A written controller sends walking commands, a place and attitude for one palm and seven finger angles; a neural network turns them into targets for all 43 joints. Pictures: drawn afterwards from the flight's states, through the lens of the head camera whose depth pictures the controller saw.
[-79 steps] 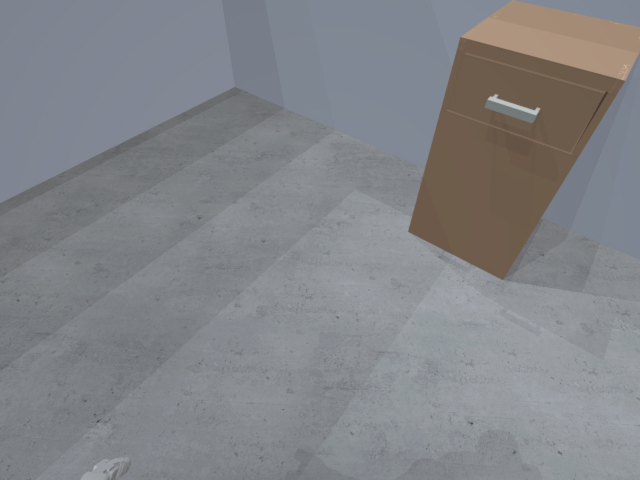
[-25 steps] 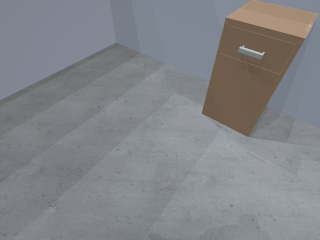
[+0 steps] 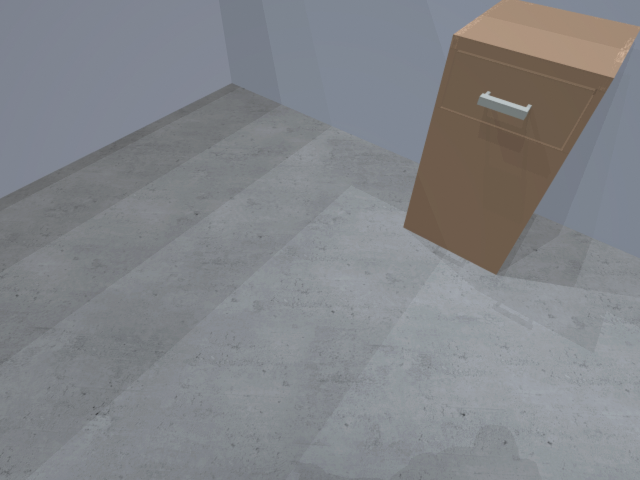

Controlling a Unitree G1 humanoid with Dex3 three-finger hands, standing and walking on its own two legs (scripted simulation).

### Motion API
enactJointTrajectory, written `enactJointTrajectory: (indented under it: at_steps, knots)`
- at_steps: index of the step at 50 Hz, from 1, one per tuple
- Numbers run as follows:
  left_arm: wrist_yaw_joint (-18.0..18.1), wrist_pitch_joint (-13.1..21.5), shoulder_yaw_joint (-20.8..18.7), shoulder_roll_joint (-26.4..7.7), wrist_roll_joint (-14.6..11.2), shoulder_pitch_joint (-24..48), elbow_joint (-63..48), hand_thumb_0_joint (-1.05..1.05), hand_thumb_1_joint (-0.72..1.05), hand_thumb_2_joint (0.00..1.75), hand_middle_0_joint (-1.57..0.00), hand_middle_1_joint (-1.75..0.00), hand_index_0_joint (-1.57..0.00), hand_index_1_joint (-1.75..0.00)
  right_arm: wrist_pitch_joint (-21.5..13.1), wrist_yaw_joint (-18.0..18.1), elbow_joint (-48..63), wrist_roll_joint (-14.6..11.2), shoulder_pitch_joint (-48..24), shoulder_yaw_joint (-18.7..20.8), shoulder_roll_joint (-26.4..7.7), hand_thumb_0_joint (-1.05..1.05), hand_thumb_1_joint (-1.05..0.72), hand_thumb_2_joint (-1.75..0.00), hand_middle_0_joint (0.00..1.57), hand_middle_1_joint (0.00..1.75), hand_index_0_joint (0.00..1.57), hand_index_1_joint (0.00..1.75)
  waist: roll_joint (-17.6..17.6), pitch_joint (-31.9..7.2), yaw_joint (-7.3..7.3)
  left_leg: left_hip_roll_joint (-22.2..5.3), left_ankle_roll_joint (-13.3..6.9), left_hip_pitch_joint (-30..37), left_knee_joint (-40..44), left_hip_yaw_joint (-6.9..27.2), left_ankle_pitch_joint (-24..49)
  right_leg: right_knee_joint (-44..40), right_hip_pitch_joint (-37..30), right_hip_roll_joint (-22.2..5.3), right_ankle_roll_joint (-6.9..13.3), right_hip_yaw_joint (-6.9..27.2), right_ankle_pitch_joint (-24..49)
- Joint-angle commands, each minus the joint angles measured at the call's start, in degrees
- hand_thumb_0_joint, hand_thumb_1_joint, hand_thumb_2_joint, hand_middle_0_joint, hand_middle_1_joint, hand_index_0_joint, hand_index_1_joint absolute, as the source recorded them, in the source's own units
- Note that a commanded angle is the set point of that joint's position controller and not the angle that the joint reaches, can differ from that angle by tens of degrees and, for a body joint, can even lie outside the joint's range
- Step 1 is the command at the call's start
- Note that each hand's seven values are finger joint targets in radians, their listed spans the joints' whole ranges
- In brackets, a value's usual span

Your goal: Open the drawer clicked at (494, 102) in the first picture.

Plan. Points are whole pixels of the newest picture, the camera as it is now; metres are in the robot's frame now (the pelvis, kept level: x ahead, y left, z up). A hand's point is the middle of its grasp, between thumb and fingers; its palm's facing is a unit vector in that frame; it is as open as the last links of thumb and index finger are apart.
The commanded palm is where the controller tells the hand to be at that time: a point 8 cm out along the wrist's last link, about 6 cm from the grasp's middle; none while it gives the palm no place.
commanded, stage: look at it before walking up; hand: left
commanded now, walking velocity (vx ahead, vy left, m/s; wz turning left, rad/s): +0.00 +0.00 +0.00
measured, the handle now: (505, 103) +1.13 -0.48 -0.09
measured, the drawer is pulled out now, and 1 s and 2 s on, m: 0.00 0.00 0.00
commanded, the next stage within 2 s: walk to a spot facing it in 0.06 s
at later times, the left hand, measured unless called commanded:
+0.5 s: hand out of the picture +0.08 +0.18 -0.17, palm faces -0.15 -0.96 -0.24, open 7.4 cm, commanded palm none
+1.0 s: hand (261, 438) +0.22 +0.11 -0.18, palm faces -0.23 -0.95 -0.20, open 7.4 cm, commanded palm none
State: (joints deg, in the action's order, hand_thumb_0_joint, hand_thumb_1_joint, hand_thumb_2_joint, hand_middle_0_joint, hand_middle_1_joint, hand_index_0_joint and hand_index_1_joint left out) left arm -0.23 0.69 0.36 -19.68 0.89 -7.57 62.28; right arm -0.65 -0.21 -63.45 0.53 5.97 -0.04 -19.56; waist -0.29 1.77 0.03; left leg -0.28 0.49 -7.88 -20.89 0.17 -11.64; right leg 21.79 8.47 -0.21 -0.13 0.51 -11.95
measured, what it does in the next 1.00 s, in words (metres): walks ahead, turning right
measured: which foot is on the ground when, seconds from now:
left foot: down 0.00-0.52, up 0.54-1.00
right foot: down 0.00-1.00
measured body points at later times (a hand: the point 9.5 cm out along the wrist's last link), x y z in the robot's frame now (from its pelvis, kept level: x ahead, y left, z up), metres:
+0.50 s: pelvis +0.05 -0.03 -0.02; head +0.06 -0.05 +0.43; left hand +0.09 +0.23 -0.16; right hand +0.03 -0.29 -0.17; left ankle +0.00 +0.12 -0.75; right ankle +0.04 -0.12 -0.73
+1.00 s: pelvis +0.23 -0.07 -0.01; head +0.26 -0.09 +0.44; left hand +0.23 +0.16 -0.16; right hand +0.29 -0.33 -0.15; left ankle +0.39 +0.01 -0.71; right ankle +0.07 -0.12 -0.75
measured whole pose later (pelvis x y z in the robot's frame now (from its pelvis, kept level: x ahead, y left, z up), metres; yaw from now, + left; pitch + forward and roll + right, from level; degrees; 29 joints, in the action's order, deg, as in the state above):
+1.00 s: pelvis +0.23 -0.07 -0.01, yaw -20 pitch +1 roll -1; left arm 1.2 4.5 -1.9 -7.7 1.8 -26.1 61.4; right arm -0.6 -1.8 -55.1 1.2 4.7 2.7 -10.3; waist 1.2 2.0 3.7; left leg -5.7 2.7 -34.8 -45.9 -4.3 -9.6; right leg 17.1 -3.4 4.3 3.4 5.1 -21.4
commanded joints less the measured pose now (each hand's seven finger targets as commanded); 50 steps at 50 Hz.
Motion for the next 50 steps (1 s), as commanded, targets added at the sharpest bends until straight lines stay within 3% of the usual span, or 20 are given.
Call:
enactJointTrajectory:
  at_steps: [1,8,9,11,13,15,17,19,21,23,24,25,26,27,28,32,38,45,48,50]
  knots:
    - [0.93,0.98,-2.33,-11.78,-0.21,2.09,-3.65,0.0,0.9,0.9,-0.2,-0.3,-0.2,-0.3,-1.33,0.91,3.36,-0.13,-2.24,2.16,-11.83,0.0,-0.9,-0.9,0.2,0.3,0.2,0.3,0.22,-4.18,0.03,-6.61,-1.96,1.64,2.79,5.63,9.92,-3.27,-0.75,-6.62,1.82,5.54,9.65]
    - [0.93,0.97,-2.32,-11.77,-0.23,2.25,-3.51,0.0,0.9,0.9,-0.2,-0.3,-0.2,-0.3,-1.34,0.96,3.3,-0.12,-2.77,2.09,-11.78,0.0,-0.9,-0.9,0.2,0.3,0.2,0.3,0.7,-3.79,0.17,-6.63,-1.87,2.04,3.2,5.3,10.26,-3.48,-0.9,-6.73,1.72,5.33,10.15]
    - [1.0,0.53,-1.8,-8.65,-0.31,0.88,-2.86,0.0,0.9,0.9,-0.2,-0.3,-0.2,-0.3,-1.03,0.93,2.63,0.09,-1.51,1.42,-8.75,0.0,-0.9,-0.9,0.2,0.3,0.2,0.3,0.45,-4.4,0.03,-6.81,-1.36,2.71,2.83,4.37,8.25,-3.49,-0.63,-6.48,1.4,5.43,8.29]
    - [0.88,-0.75,-1.26,-4.99,-0.1,-2.22,-2.27,0.0,0.9,0.9,-0.2,-0.3,-0.2,-0.3,-0.13,0.8,2.01,0.43,2.26,0.8,-4.8,0.0,-0.9,-0.9,0.2,0.3,0.2,0.3,-0.22,-4.45,0.03,-6.65,-0.79,2.83,0.59,2.61,-0.18,-2.04,1.36,-5.41,1.3,6.18,-0.34]
    - [0.12,-1.53,-1.76,-5.35,0.19,-2.67,-3.29,0.0,0.9,0.9,-0.2,-0.3,-0.2,-0.3,0.37,0.77,2.65,0.7,3.02,1.38,-5.67,0.0,-0.9,-0.9,0.2,0.3,0.2,0.3,0.17,0.14,-0.11,-7.02,-1.29,0.1,1.36,2.69,-11.86,-1.84,6.56,-3.87,1.87,7.51,-11.46]
    - [-0.54,-1.84,-2.48,-5.23,0.42,-3.19,-4.98,0.0,0.9,0.9,-0.2,-0.3,-0.2,-0.3,0.52,0.8,3.83,0.84,4.07,2.32,-7.2,0.0,-0.9,-0.9,0.2,0.3,0.2,0.3,2.41,4.13,-0.37,-8.87,-2.56,-1.61,3.22,4.83,-20.54,1.58,11.82,-1.75,2.24,7.17,-16.64]
    - [-1.12,-1.57,-2.9,-3.56,0.4,-3.64,-6.71,0.0,0.9,0.9,-0.2,-0.3,-0.2,-0.3,0.19,1.01,4.46,0.75,6.81,3.58,-9.39,0.0,-0.9,-0.9,0.2,0.3,0.2,0.3,7.84,5.32,-1.41,-14.67,-6.01,1.25,7.61,11.27,-26.31,12.63,18.55,1.94,1.6,2.5,-15.44]
    - [-1.57,-1.11,-3.37,-1.86,0.39,-0.23,-9.5,0.0,0.9,0.9,-0.2,-0.3,-0.2,-0.3,-0.87,1.17,4.87,0.62,9.48,4.53,-9.75,0.0,-0.9,-0.9,0.2,0.3,0.2,0.3,11.16,5.97,-2.87,-21.4,-10.76,5.63,10.52,14.74,-17.3,25.16,25.68,-0.45,0.5,-0.77,-17.19]
    - [-2.07,-0.45,-3.64,-0.94,0.4,0.93,-10.73,0.0,0.9,0.9,-0.2,-0.3,-0.2,-0.3,-1.61,1.28,4.84,0.74,11.04,4.55,-8.25,0.0,-0.9,-0.9,0.2,0.3,0.2,0.3,8.71,4.32,-3.03,-21.97,-11.04,8.55,7.29,10.62,-5.39,25.62,26.72,-3.05,0.32,-0.78,-18.08]
    - [-2.42,-0.04,-3.9,1.17,0.28,-2.98,-10.12,0.0,0.9,0.9,-0.2,-0.3,-0.2,-0.3,-1.74,1.36,5.63,1.1,8.52,4.59,-7.03,0.0,-0.9,-0.9,0.2,0.3,0.2,0.3,8.69,2.85,-0.6,-19.92,-8.2,4.87,2.41,2.91,2.62,19.22,18.33,-3.55,0.58,-3.1,-16.09]
    - [-2.57,0.06,-4.19,1.69,0.29,-7.63,-8.61,0.0,0.9,0.9,-0.2,-0.3,-0.2,-0.3,-1.73,1.37,5.96,1.03,6.57,4.58,-6.64,0.0,-0.9,-0.9,0.2,0.3,0.2,0.3,7.94,1.42,1.88,-17.66,-6.01,-0.01,-2.83,-1.43,1.81,14.05,9.65,-2.46,0.79,-4.91,-10.72]
    - [-2.44,0.33,-4.7,0.76,0.46,-16.18,-5.83,0.0,0.9,0.9,-0.2,-0.3,-0.2,-0.3,-1.67,1.21,6.5,0.84,4.86,4.49,-5.86,0.0,-0.9,-0.9,0.2,0.3,0.2,0.3,2.63,-2.08,5.98,-13.94,-3.43,-5.81,-14.53,-5.99,-0.68,7.25,-2.15,-0.18,1.24,-6.19,-3.36]
    - [-1.45,1.25,-6.01,-5.95,0.99,-24.17,-3.62,0.0,0.9,0.9,-0.2,-0.3,-0.2,-0.3,-1.57,0.58,8.45,0.03,4.49,3.61,-1.96,0.0,-0.9,-0.9,0.2,0.3,0.2,0.3,-16.76,-4.92,8.93,-7.37,0.03,-20.75,-32.88,-11.12,-11.94,-2.7,-13.68,-10.34,4.95,11.56,-9.18]
    - [-0.39,1.64,-6.7,-9.57,0.19,-27.25,-3.19,0.0,0.9,0.9,-0.2,-0.3,-0.2,-0.3,-2.03,0.14,11.92,0.32,0.64,2.78,0.6,0.0,-0.9,-0.9,0.2,0.3,0.2,0.3,-23.07,-1.79,9.1,-2.24,1.46,-33.14,-46.34,-8.0,-22.98,-10.74,-13.25,-21.59,10.01,35.4,-6.19]
    - [0.43,1.72,-6.65,-8.19,-0.38,-25.74,-3.81,0.0,0.9,0.9,-0.2,-0.3,-0.2,-0.3,-2.22,0.22,12.03,0.49,-0.19,3.38,-1.24,0.0,-0.9,-0.9,0.2,0.3,0.2,0.3,-14.47,-1.23,7.97,-5.09,0.46,-34.36,-48.23,-1.49,-18.62,-10.48,-13.26,-21.23,12.32,33.63,-6.88]
    - [0.54,2.92,-4.91,-1.09,0.09,-16.8,-6.01,0.0,0.9,0.9,-0.2,-0.3,-0.2,-0.3,-2.0,-0.25,8.79,0.95,2.01,3.81,1.43,0.0,-0.9,-0.9,0.2,0.3,0.2,0.3,-1.17,2.97,2.26,-8.27,1.62,-30.23,-47.11,-0.86,-4.99,-10.13,-1.72,-15.67,11.42,21.96,-0.18]
    - [0.79,4.28,-4.47,1.2,0.16,-19.47,-4.01,0.0,0.9,0.9,-0.2,-0.3,-0.2,-0.3,-0.94,-0.85,9.41,0.93,3.29,4.06,3.89,0.0,-0.9,-0.9,0.2,0.3,0.2,0.3,-3.69,1.89,0.55,-7.49,3.45,-33.28,-42.67,-1.99,3.27,-9.84,-3.96,-10.7,9.61,12.85,11.67]
    - [1.93,4.42,-4.02,2.93,0.54,-23.97,-1.75,0.0,0.9,0.9,-0.2,-0.3,-0.2,-0.3,-1.83,-1.35,13.94,0.68,-6.97,3.5,5.55,0.0,-0.9,-0.9,0.2,0.3,0.2,0.3,-6.04,4.65,3.64,-6.01,2.8,-36.39,-31.22,-4.44,3.6,-7.42,-10.84,-10.28,10.1,13.4,27.87]
    - [2.44,4.04,-4.25,2.32,0.81,-23.26,-2.01,0.0,0.9,0.9,-0.2,-0.3,-0.2,-0.3,-2.43,-1.41,15.18,0.4,-9.33,3.25,6.14,0.0,-0.9,-0.9,0.2,0.3,0.2,0.3,-7.02,5.17,3.99,-4.98,1.64,-29.98,-22.25,-5.11,1.64,-5.24,-10.44,-10.57,9.47,13.41,34.32]
    - [2.49,3.96,-4.74,0.84,0.74,-21.33,-2.68,0.0,0.9,0.9,-0.2,-0.3,-0.2,-0.3,-2.91,-0.82,14.38,0.28,-5.19,3.49,5.46,0.0,-0.9,-0.9,0.2,0.3,0.2,0.3,-7.07,2.5,1.64,-1.88,0.31,-19.26,-16.49,-6.83,0.04,0.31,-8.61,-10.13,8.74,13.06,45.19]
